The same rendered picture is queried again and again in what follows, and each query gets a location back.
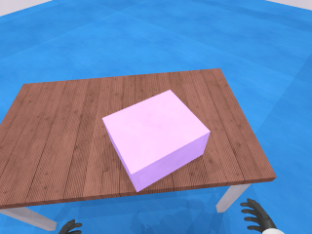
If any right robot hand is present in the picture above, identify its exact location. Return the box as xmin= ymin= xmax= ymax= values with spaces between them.
xmin=240 ymin=198 xmax=277 ymax=233

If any left robot hand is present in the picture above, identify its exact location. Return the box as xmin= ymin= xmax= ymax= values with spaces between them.
xmin=58 ymin=219 xmax=83 ymax=234

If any table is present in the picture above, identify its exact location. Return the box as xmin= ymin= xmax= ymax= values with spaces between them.
xmin=0 ymin=68 xmax=277 ymax=231

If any carton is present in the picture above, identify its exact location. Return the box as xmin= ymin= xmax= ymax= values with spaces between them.
xmin=102 ymin=90 xmax=210 ymax=192

